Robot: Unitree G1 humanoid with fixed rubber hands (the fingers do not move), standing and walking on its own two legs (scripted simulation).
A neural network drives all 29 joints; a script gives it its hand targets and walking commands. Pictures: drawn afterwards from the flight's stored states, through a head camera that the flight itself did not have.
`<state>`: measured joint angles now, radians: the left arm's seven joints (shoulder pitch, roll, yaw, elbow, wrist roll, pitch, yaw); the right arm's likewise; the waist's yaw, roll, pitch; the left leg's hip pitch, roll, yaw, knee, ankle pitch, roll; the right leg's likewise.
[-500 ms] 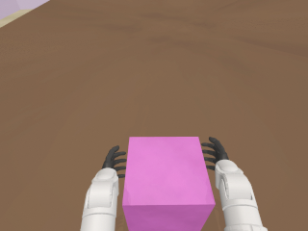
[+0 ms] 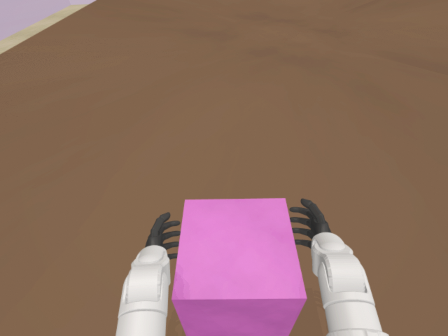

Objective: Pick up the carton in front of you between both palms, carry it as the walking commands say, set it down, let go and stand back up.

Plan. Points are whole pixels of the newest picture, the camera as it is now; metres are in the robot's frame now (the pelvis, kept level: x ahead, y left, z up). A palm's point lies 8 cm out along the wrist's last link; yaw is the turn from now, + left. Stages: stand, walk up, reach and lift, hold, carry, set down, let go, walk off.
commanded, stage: set down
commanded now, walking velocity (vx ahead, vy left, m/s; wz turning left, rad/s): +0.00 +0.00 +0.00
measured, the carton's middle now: (236, 272) +0.29 +0.01 -0.08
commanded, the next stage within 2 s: none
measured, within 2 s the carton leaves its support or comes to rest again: rests again in 1.92 s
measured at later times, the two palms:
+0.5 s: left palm (175, 260) +0.33 +0.15 -0.10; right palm (300, 242) +0.36 -0.14 -0.09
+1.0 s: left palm (193, 262) +0.41 +0.13 -0.26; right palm (294, 254) +0.41 -0.16 -0.24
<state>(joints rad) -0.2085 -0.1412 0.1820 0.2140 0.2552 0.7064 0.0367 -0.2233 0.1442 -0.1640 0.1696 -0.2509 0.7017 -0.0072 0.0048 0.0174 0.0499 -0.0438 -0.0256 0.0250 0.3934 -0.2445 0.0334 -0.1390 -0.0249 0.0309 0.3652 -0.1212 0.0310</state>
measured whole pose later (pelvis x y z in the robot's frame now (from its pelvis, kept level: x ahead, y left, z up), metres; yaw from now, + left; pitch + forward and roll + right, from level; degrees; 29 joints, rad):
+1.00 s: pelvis -0.03 -0.02 -0.17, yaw +7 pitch +44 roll +1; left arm -0.84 -0.07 0.42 0.63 0.26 0.28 0.07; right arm -0.82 0.15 -0.53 0.49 -0.30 0.25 -0.04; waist -0.06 0.04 -0.19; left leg -1.61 -0.12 -0.07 1.34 -0.50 -0.02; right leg -1.68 0.07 0.09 1.30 -0.39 0.03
